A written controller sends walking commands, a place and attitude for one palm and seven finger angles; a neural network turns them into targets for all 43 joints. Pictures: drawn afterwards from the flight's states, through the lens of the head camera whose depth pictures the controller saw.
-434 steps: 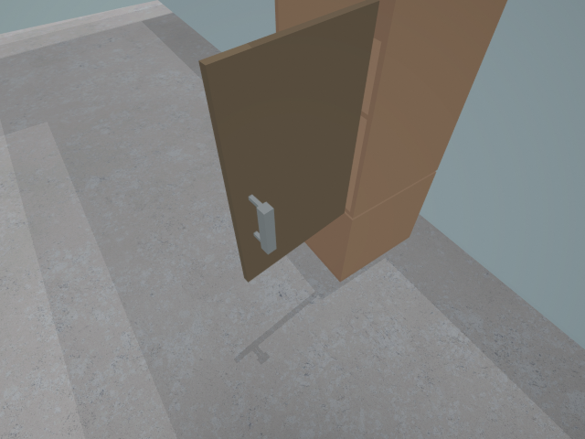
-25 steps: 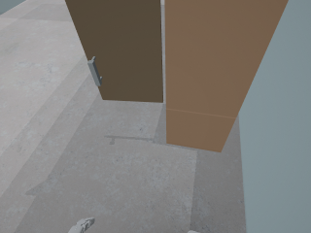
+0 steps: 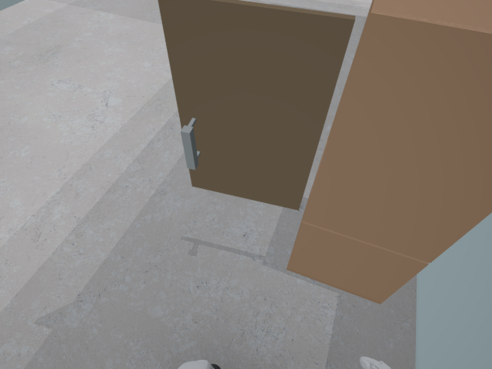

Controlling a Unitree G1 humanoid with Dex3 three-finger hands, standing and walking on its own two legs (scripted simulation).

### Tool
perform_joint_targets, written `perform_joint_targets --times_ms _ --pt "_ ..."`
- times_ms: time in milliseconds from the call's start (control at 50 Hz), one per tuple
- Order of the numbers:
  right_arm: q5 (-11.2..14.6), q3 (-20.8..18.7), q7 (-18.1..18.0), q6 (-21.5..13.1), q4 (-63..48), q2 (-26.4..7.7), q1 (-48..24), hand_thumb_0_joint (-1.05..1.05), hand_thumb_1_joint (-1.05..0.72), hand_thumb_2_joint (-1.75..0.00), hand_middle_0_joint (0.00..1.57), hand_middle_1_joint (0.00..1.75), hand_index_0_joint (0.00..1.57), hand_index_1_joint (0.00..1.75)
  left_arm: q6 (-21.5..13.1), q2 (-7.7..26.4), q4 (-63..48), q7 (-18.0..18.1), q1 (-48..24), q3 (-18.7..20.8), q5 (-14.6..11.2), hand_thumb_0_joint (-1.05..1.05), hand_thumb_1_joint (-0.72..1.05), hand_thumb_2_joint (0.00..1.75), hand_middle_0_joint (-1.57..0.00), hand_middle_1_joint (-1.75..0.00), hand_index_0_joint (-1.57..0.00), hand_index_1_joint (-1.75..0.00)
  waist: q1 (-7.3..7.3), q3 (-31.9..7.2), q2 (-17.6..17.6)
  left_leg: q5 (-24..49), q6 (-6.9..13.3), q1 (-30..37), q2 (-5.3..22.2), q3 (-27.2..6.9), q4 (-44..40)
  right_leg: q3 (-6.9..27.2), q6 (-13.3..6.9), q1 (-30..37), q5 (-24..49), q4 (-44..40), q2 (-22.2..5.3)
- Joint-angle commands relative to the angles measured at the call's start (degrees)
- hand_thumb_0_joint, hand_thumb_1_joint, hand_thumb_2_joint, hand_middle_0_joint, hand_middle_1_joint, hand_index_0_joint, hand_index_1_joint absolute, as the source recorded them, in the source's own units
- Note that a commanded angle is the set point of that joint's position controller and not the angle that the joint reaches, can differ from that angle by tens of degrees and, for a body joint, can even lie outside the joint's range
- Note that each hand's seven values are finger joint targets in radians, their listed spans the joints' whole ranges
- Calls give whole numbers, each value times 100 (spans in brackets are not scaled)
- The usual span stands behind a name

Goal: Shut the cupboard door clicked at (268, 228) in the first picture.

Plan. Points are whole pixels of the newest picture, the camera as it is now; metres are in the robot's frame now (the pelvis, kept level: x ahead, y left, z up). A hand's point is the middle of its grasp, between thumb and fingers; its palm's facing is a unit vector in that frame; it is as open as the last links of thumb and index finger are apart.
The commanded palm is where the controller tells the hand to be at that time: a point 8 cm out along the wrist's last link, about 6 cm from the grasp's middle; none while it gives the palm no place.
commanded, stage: take the last steps up to it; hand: left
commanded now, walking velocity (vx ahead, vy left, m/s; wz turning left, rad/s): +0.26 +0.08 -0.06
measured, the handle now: (192, 143) +0.65 +0.23 -0.10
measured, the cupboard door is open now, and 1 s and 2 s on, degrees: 96 96 96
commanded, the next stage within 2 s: come to a stop and stand still in 0.30 s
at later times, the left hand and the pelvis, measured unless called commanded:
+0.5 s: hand (169, 286) +0.28 +0.20 -0.15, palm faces -0.05 -0.98 -0.21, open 7.3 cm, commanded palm none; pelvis +0.16 +0.03 +0.01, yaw -2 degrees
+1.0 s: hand (144, 306) +0.23 +0.24 -0.16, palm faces -0.02 -0.96 -0.26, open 7.3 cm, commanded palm none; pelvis +0.16 +0.04 +0.01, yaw -4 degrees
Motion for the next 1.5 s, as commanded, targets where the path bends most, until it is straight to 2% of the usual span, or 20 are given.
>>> perform_joint_targets --times_ms 0,100,340,360,400,420,520,600,640,680,900,960,980,1020,1060,1120,1180,1240,1400,1480 --pt "-23 -312 -347 -43 363 -1486 2388 0 -90 -90 20 30 20 30 -96 584 -763 46 -539 18 -44 0 90 90 -20 -30 -20 -30 -1081 -1120 1539 912 1039 3355 1968 -2586 -1076 554 -494 -3230 -922 4415 335" --pt "-15 -8 -405 -186 87 -561 1093 0 -90 -90 20 30 20 30 83 423 -665 -38 -638 59 27 0 90 90 -20 -30 -20 -30 -360 -37 725 416 870 1121 1417 -1301 -1734 737 -421 -2988 365 4289 -112" --pt "-9 -9 -368 -98 334 -609 1159 0 -90 -90 20 30 20 30 120 521 -1021 -49 -1035 71 30 0 90 90 -20 -30 -20 -30 -135 -195 286 625 614 938 870 -402 -886 235 -454 -803 1380 376 428" --pt "27 14 -350 -90 347 -508 1145 0 -90 -90 20 30 20 30 89 733 -958 -30 -789 119 31 0 90 90 -20 -30 -20 -30 -7 -265 -51 -40 366 517 528 -204 -385 590 -526 -137 1506 -3 245" --pt "48 44 -322 -20 170 -318 1235 0 -90 -90 20 30 20 30 39 1494 -834 51 -220 232 -11 0 90 90 -20 -30 -20 -30 102 -238 -1485 -2644 -160 -817 -307 262 1555 2977 -1602 556 2391 -1144 -1784" --pt "64 30 -354 21 183 -386 1125 0 -90 -90 20 30 20 30 34 1437 -868 99 -374 186 -25 0 90 90 -20 -30 -20 -30 73 -225 -837 -2876 -183 -597 -94 -240 2077 2928 -1964 155 3296 -1178 -2022" --pt "154 96 -412 266 518 -8 1477 0 -90 -90 20 30 20 30 91 1119 -1048 214 -1454 69 -44 0 90 90 -20 -30 -20 -30 -465 -595 -648 -1620 -377 412 -103 -274 1053 1081 -1455 -387 5944 -339 -956" --pt "89 -3 -408 323 579 -165 1625 0 -90 -90 20 30 20 30 249 1135 -975 214 -1440 112 -98 0 90 90 -20 -30 -20 -30 -501 -593 -393 341 -359 1263 -53 -191 -452 938 -928 -836 4459 339 -619" --pt "25 -116 -446 305 325 -693 1443 0 -90 -90 20 30 20 30 360 820 -1128 201 -1326 87 -130 0 90 90 -20 -30 -20 -30 -395 -477 1120 3275 337 1289 1225 -1358 -632 384 -366 -1474 1961 909 146" --pt "-12 -161 -504 329 212 -854 1212 0 -90 -90 20 30 20 30 506 737 -1175 231 -1419 95 -120 0 90 90 -20 -30 -20 -30 -454 -178 1414 3331 986 819 1667 -1708 -1044 594 -333 -1659 -913 2361 638" --pt "-41 -248 -571 302 30 -1023 988 0 -90 -90 20 30 20 30 522 678 -1312 134 -1396 84 -62 0 90 90 -20 -30 -20 -30 -631 -798 1053 3205 1013 1962 1562 -1410 -617 768 -316 -1928 -498 1858 669" --pt "14 -274 -513 325 -27 -1098 745 0 -90 -90 20 30 20 30 484 744 -1167 118 -892 106 -65 0 90 90 -20 -30 -20 -30 -395 -936 907 2021 696 1440 1292 -1245 -456 625 -357 -830 739 228 666" --pt "174 -331 -499 216 -315 -1130 376 0 -90 -90 20 30 20 30 311 721 -1060 292 -476 -30 -26 0 90 90 -20 -30 -20 -30 -167 -1084 -32 2256 215 1958 922 -648 674 1150 -313 -1371 1610 -944 419" --pt "93 -128 -376 196 -694 -312 657 0 -90 -90 20 30 20 30 177 1291 -1415 290 -849 96 28 0 90 90 -20 -30 -20 -30 -452 -633 -1461 -1545 -121 -299 -122 -240 1571 1982 -672 -118 6229 -250 -858" --pt "55 -127 -326 293 -643 -269 578 0 -90 -90 20 30 20 30 107 1114 -1485 325 -965 -36 90 0 90 90 -20 -30 -20 -30 -535 -617 -518 -1516 -145 -186 -153 -322 1679 1436 -1068 -194 5667 -61 -495" --pt "71 -68 -311 306 -699 -275 553 0 -90 -90 20 30 20 30 110 1113 -1574 367 -1121 -35 24 0 90 90 -20 -30 -20 -30 -563 -254 -939 -1162 -48 203 -129 -261 1170 1449 -1198 -776 4542 -52 -438" --pt "51 -38 -306 260 -458 -408 979 0 -90 -90 20 30 20 30 207 990 -1589 306 -1233 -120 -34 0 90 90 -20 -30 -20 -30 -687 160 -39 -284 56 1363 103 -598 -85 1338 -801 -2108 1252 -200 32" --pt "0 17 -317 234 -448 -564 739 0 -90 -90 20 30 20 30 270 853 -1439 292 -771 -143 -15 0 90 90 -20 -30 -20 -30 -374 743 877 -1685 385 20 498 -1454 -1079 1104 -602 -1505 3 -349 474" --pt "17 60 -316 236 -143 -366 1309 0 -90 -90 20 30 20 30 175 948 -1286 225 -641 -150 -19 0 90 90 -20 -30 -20 -30 -552 225 -380 -1143 115 860 48 -746 -455 1611 -776 -1961 -810 -1219 26" --pt "18 110 -323 186 26 -383 1409 0 -90 -90 20 30 20 30 166 884 -1153 209 -551 -180 -41 0 90 90 -20 -30 -20 -30 -526 323 -17 -1120 120 744 108 -897 -642 1483 -745 -1943 -563 -1068 95"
